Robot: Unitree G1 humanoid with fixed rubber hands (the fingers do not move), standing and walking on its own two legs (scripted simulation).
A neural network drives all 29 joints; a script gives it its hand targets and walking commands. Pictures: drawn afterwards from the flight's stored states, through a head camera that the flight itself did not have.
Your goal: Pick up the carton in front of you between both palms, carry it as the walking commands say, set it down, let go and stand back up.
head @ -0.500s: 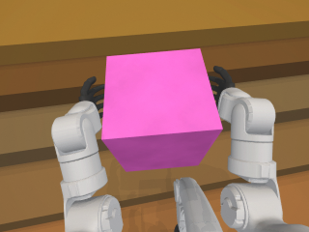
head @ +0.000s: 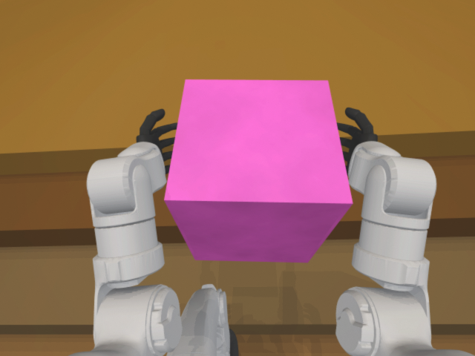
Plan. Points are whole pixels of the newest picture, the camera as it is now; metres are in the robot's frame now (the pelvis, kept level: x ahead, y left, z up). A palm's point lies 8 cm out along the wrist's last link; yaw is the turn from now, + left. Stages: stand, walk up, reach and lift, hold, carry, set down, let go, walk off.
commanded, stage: carry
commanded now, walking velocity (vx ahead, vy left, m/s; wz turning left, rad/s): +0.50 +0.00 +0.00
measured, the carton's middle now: (253, 181) +0.38 +0.02 +0.12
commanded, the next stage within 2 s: none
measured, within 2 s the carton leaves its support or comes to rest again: neither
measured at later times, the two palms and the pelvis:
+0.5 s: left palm out of the picture +0.69 +0.15 +0.31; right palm out of the picture +0.70 -0.15 +0.33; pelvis +0.33 -0.02 +0.14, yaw +0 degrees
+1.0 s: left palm out of the picture +1.03 +0.15 +0.45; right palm out of the picture +1.01 -0.15 +0.44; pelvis +0.66 +0.03 +0.27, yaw +0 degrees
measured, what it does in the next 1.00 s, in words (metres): climbs: right foot 0.13 m higher, then left foot 0.13 m higher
